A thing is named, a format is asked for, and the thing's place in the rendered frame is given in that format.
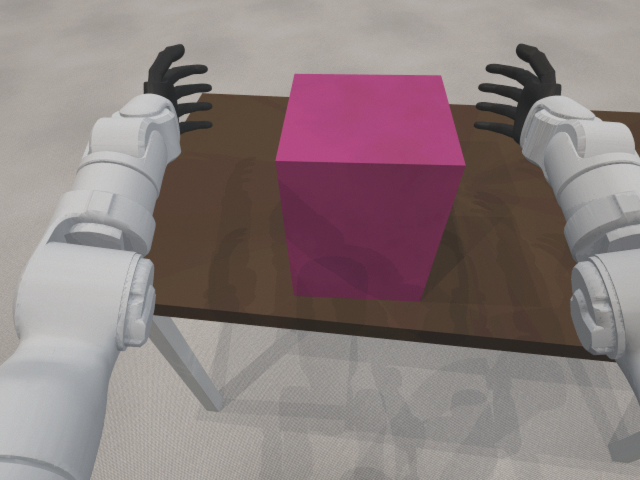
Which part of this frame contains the robot right hand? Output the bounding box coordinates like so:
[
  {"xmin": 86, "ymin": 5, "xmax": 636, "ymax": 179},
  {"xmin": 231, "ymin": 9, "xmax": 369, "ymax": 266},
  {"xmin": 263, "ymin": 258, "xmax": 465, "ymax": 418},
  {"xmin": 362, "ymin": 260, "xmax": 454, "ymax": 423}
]
[{"xmin": 474, "ymin": 44, "xmax": 561, "ymax": 145}]

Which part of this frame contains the right robot upper arm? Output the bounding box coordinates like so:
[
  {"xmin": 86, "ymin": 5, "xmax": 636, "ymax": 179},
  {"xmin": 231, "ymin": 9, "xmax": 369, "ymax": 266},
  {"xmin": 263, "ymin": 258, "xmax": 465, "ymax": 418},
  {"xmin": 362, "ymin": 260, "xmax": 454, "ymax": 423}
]
[{"xmin": 570, "ymin": 249, "xmax": 640, "ymax": 406}]

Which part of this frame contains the robot right forearm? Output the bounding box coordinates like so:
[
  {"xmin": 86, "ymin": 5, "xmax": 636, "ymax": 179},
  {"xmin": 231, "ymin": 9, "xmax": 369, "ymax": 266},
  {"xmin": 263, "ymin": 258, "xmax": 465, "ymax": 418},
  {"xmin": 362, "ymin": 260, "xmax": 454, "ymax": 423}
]
[{"xmin": 520, "ymin": 96, "xmax": 640, "ymax": 263}]

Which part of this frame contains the carton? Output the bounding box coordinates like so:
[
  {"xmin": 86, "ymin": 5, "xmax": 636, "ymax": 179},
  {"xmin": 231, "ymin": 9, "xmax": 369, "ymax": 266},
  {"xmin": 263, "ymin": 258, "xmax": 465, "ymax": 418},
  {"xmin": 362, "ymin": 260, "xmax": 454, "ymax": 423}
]
[{"xmin": 275, "ymin": 74, "xmax": 466, "ymax": 302}]

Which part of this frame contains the robot left forearm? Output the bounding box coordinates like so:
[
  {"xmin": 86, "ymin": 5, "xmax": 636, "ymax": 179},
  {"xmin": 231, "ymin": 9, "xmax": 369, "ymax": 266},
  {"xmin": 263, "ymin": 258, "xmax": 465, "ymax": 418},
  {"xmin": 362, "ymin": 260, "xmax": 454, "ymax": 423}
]
[{"xmin": 12, "ymin": 94, "xmax": 181, "ymax": 339}]

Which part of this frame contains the table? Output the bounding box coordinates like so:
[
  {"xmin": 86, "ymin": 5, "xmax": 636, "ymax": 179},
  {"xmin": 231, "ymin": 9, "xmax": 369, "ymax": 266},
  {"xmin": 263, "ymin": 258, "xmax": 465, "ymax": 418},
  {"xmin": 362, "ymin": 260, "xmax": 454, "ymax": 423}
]
[{"xmin": 143, "ymin": 93, "xmax": 640, "ymax": 463}]

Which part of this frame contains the robot left hand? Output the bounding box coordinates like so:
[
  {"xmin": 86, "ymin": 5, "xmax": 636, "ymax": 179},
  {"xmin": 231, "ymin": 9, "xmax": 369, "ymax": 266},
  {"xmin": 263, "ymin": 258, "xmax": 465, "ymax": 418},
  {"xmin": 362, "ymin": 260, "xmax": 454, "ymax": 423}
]
[{"xmin": 144, "ymin": 44, "xmax": 213, "ymax": 135}]

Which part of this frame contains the left robot upper arm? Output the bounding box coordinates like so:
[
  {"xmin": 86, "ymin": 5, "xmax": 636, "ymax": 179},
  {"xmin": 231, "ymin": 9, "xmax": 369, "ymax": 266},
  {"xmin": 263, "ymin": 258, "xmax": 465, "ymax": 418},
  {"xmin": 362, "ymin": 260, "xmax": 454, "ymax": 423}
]
[{"xmin": 0, "ymin": 242, "xmax": 156, "ymax": 480}]

